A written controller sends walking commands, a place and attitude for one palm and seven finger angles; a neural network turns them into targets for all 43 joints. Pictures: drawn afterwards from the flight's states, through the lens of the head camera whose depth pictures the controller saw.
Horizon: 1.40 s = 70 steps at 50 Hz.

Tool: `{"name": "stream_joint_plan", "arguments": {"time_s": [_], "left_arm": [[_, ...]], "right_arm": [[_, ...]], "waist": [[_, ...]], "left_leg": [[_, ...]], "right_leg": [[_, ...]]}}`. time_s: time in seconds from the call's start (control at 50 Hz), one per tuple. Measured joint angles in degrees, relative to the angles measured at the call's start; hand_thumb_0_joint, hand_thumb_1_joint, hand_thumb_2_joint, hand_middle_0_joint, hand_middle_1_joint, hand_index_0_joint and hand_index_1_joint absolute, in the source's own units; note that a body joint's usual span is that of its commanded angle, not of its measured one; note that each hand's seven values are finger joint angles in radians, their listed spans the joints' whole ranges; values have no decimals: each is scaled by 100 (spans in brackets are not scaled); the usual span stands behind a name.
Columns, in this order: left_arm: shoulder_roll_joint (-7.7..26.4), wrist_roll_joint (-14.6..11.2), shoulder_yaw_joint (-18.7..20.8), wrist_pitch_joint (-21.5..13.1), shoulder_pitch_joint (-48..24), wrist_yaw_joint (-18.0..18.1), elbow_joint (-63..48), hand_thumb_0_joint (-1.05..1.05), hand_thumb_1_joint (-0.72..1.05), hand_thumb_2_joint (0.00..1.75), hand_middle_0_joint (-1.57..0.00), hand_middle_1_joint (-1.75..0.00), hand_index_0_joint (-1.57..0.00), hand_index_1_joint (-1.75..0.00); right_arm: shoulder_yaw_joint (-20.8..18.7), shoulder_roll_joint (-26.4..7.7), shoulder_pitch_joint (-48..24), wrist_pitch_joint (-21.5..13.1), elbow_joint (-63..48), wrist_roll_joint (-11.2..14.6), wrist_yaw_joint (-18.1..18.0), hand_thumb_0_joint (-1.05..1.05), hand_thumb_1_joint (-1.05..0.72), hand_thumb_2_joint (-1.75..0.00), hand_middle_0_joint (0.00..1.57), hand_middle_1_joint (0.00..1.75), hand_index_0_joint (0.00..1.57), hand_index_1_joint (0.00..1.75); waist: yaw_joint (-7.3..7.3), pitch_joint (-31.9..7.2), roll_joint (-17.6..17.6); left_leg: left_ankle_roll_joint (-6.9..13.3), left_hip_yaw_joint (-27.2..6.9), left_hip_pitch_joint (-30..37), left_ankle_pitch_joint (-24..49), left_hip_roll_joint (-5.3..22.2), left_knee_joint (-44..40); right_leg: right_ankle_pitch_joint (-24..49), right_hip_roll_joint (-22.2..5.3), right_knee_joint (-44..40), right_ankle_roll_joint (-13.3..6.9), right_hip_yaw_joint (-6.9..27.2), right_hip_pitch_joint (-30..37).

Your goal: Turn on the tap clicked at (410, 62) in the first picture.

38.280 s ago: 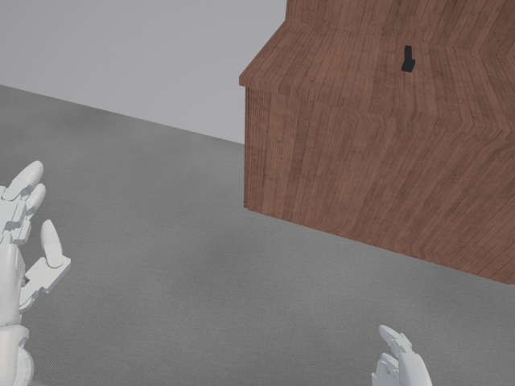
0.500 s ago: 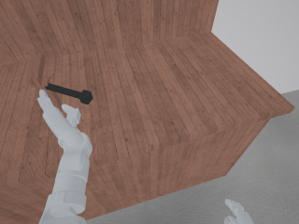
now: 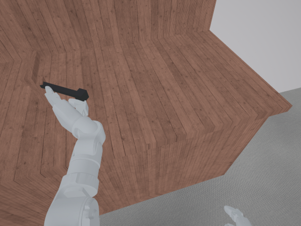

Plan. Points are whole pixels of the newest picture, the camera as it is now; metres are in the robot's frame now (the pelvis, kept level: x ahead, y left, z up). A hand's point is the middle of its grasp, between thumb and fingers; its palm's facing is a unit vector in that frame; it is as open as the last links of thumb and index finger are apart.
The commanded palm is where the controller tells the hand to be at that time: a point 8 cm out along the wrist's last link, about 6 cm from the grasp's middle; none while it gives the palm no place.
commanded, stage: push the lever round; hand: left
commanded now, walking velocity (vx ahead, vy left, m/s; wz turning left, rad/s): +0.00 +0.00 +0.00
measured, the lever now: (81, 95) +0.44 +0.22 +0.11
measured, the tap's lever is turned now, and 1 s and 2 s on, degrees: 53 81 81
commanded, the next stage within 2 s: lift the hand up off the lever in 0.72 s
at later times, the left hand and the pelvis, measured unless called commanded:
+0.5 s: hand (94, 92) +0.46 +0.19 +0.10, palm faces +0.84 -0.54 -0.11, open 7.7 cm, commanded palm +0.41 +0.21 +0.10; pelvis +0.00 -0.01 -0.01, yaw +0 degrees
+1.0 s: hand (93, 86) +0.49 +0.20 +0.10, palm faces +0.83 -0.55 -0.10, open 7.8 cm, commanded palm +0.43 +0.22 +0.11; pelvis +0.01 +0.00 -0.01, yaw -1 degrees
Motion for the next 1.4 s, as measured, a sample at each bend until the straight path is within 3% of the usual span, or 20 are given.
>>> {"name": "stream_joint_plan", "arguments": {"time_s": [0.36,0.74,1.04,1.4], "left_arm": [[248,358,655,-154,-1258,562,1429,-1,93,92,-15,-15,-14,-15],[609,487,1043,-367,-1594,477,1923,1,92,91,-15,-15,-14,-15],[685,484,1119,-438,-1744,400,2117,2,90,91,-15,-15,-14,-15],[406,340,892,-58,-1364,368,1328,2,90,90,-15,-15,-15,-15]], "right_arm": [[-64,-23,299,-9,181,-170,171,1,-91,-90,20,30,21,30],[-153,-114,730,56,148,-214,272,1,-91,-90,20,30,20,30],[-114,-56,729,60,87,-235,333,1,-91,-90,20,30,20,30],[-145,-29,691,19,121,-227,400,1,-91,-90,20,30,20,30]], "waist": [[-243,-163,-5],[-449,-234,-27],[-463,-248,-25],[-325,-230,-5]], "left_leg": [[-65,-27,-576,-55,49,251],[-71,13,-686,-135,97,272],[-11,60,-686,-169,74,260],[42,102,-324,-202,37,98]], "right_leg": [[-90,38,308,-75,-26,-605],[-141,87,316,-82,17,-731],[-132,65,254,-20,65,-718],[-126,38,39,46,110,-339]]}}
